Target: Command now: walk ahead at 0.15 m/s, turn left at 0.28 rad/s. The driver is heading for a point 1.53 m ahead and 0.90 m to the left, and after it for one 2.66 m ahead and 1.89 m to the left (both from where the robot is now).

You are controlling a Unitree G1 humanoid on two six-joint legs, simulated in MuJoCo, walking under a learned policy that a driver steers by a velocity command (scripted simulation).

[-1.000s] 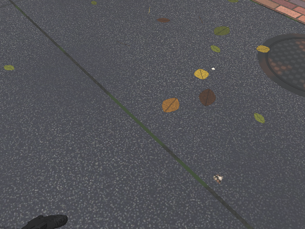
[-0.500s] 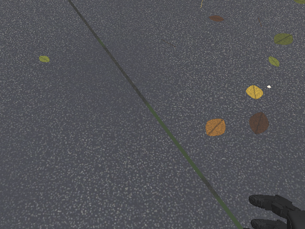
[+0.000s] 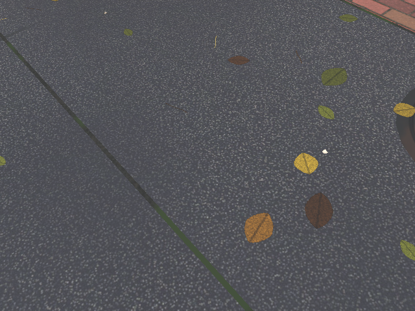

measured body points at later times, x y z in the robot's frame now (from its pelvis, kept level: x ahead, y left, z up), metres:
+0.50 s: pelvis +0.07 +0.05 +0.02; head +0.11 +0.09 +0.46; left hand +0.16 +0.36 -0.11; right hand +0.28 -0.19 -0.07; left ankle +0.08 +0.14 -0.72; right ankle +0.08 -0.10 -0.64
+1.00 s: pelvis +0.09 +0.02 +0.02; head +0.14 +0.03 +0.46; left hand +0.05 +0.33 -0.08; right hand +0.39 -0.14 -0.09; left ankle +0.01 +0.12 -0.64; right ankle +0.16 -0.08 -0.72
